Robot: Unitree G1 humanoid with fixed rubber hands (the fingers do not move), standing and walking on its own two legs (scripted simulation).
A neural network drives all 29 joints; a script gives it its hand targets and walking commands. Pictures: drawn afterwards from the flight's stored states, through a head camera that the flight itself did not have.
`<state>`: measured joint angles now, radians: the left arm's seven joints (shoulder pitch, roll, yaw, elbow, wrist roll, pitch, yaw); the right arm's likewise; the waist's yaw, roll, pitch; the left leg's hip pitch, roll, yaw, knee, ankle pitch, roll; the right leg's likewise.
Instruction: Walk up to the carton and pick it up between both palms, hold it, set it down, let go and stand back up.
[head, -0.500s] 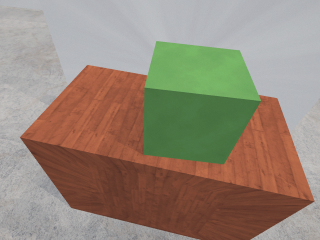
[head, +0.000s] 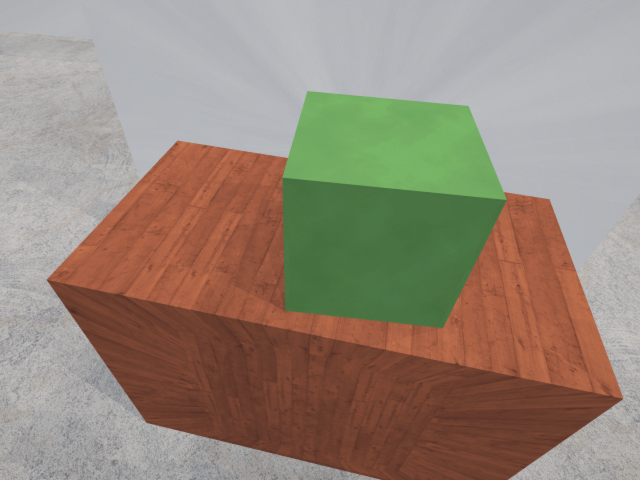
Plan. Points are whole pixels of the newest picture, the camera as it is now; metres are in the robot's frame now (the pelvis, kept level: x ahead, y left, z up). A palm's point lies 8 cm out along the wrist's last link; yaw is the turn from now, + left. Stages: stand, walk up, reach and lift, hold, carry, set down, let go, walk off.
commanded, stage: stand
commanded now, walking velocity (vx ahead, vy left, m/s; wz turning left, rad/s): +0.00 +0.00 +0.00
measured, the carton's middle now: (375, 209) +0.53 -0.10 +0.05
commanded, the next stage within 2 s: none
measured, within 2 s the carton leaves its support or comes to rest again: neither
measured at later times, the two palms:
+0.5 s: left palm out of the picture -0.05 +0.18 -0.16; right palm out of the picture -0.04 -0.21 -0.15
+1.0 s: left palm out of the picture -0.05 +0.15 -0.16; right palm out of the picture -0.04 -0.23 -0.15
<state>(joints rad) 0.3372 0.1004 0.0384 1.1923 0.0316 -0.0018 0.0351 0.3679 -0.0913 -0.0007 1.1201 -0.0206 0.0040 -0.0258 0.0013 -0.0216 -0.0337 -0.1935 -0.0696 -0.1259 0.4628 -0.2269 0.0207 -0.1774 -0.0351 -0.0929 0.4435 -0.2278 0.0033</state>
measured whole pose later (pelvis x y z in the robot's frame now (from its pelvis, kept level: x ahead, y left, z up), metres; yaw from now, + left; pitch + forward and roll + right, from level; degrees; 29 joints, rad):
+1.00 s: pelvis -0.01 -0.05 +0.00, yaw +2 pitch -3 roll -1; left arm 0.31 0.10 0.04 1.19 0.02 0.01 0.04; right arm 0.32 -0.06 0.01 1.16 -0.01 0.02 -0.05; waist 0.01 -0.02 0.04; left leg -0.22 -0.02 -0.19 0.50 -0.23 -0.05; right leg -0.18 0.02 -0.15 0.47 -0.24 -0.07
